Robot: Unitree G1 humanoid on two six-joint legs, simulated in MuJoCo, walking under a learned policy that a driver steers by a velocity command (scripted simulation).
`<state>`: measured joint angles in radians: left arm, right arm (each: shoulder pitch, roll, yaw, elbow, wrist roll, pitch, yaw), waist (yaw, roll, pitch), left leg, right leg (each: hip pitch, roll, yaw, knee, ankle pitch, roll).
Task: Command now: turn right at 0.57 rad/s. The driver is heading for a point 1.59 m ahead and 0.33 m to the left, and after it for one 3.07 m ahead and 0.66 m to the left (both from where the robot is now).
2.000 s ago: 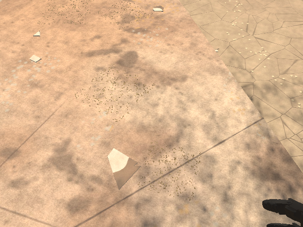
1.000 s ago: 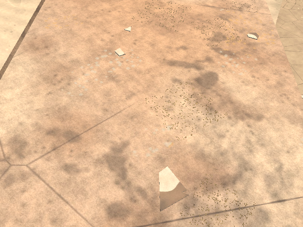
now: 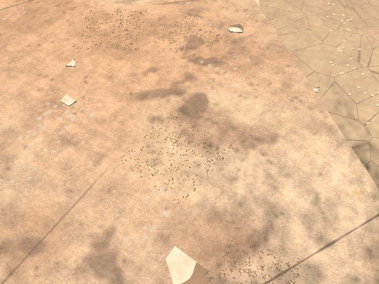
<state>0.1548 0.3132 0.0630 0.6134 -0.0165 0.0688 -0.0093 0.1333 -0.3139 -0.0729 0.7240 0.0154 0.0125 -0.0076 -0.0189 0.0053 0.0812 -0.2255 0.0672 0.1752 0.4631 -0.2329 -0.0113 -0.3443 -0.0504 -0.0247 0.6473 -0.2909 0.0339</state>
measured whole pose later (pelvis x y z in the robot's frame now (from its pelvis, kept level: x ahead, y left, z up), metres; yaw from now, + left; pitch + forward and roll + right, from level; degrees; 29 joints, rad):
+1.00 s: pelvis +0.01 -0.06 +0.01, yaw +19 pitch +1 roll +0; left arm 0.19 0.25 0.05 0.69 0.02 -0.01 0.04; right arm 0.18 -0.36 -0.11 0.72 0.03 0.06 -0.03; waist 0.01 0.05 0.06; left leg -0.51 0.00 -0.09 1.12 -0.39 -0.10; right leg -0.20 0.00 -0.09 0.42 -0.22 -0.04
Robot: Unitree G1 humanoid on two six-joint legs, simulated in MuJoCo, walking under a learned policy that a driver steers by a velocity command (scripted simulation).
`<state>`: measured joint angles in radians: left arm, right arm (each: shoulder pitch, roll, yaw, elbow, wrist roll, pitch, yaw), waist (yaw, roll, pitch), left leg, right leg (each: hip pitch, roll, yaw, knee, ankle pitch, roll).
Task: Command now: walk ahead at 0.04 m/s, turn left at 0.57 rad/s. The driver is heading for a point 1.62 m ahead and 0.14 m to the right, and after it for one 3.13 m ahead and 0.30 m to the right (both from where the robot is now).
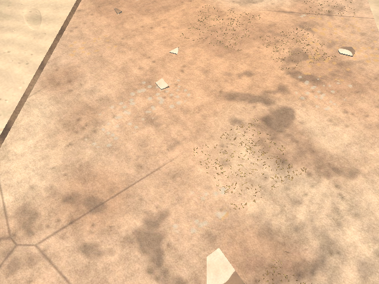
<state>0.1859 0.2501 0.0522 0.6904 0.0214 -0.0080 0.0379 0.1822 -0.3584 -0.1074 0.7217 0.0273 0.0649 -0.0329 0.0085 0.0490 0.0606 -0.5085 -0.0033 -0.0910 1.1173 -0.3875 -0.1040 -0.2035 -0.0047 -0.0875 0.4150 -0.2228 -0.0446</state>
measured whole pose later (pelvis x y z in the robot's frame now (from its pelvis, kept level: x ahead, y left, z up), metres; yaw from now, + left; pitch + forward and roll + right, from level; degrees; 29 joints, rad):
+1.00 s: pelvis +0.39 +0.10 +0.00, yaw -6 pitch +1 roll -1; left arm 0.28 0.30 0.06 0.70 -0.01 -0.06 -0.02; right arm 0.17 -0.31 -0.02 0.63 -0.02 -0.10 -0.01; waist 0.03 0.03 0.05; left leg -0.62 0.11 -0.10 1.05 -0.29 -0.05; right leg -0.22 0.15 0.07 0.36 -0.15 -0.12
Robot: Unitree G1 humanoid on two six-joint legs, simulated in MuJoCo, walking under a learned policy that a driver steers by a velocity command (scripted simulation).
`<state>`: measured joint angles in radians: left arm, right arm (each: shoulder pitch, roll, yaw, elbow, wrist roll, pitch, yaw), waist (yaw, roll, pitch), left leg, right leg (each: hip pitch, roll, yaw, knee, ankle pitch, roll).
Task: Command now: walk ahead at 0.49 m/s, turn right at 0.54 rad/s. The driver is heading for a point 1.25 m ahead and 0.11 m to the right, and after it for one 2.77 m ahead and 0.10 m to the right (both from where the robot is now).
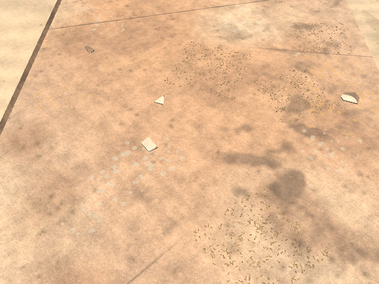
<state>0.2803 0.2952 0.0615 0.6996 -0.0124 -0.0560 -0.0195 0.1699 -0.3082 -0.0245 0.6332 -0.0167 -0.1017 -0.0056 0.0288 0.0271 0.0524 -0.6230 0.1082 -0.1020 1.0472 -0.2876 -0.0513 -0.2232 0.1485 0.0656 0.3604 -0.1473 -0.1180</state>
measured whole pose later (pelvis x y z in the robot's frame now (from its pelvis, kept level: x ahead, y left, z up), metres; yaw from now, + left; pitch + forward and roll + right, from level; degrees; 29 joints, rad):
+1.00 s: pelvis +0.51 -0.09 +0.00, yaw -20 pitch +0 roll -1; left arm 0.29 0.25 0.06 0.77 0.01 -0.09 -0.02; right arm 0.24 -0.32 -0.06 0.79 0.03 -0.05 0.00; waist 0.02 0.05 0.03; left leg -0.65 0.11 -0.08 1.07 -0.19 -0.02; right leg -0.12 0.05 -0.12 0.30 -0.19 -0.07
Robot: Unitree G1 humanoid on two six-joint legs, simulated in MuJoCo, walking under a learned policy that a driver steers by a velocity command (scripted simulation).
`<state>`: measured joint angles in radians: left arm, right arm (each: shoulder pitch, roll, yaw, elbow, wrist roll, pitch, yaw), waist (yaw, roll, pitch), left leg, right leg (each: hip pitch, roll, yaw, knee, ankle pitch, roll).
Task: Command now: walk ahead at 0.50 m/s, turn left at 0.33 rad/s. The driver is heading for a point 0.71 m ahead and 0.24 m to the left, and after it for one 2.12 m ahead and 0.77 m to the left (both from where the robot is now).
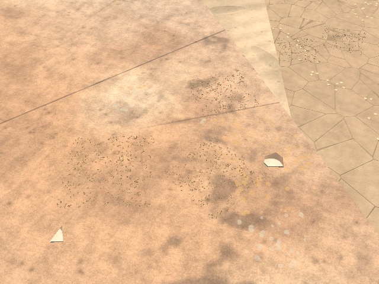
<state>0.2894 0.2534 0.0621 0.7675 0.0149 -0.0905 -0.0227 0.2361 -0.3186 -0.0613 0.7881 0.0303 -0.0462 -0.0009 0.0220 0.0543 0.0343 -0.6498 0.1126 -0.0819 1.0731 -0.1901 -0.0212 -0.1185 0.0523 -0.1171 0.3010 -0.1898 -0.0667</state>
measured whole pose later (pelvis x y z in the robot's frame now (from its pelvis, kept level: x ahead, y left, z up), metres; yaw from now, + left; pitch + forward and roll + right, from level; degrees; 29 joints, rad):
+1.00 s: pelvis +0.54 +0.11 +0.00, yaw +35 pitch +1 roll -1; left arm 0.24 0.26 0.06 0.78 0.01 -0.09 0.00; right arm 0.23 -0.32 -0.08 0.64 0.02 0.00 -0.01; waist 0.03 0.05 0.05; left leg -0.60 0.05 -0.06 1.09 -0.34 -0.03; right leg -0.20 0.02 -0.08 0.37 -0.19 -0.03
